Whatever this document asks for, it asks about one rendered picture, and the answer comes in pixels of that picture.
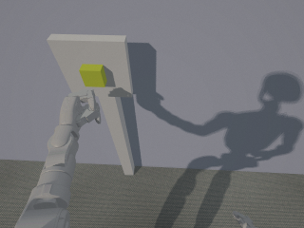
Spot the right robot hand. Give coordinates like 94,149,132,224
232,211,257,228

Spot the panel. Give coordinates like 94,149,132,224
47,33,135,176

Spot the button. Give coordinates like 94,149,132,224
79,64,107,87

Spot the left robot upper arm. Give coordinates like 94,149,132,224
17,207,70,228

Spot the left robot forearm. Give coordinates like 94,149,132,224
14,124,80,228

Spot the left robot hand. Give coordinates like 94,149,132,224
59,88,101,132

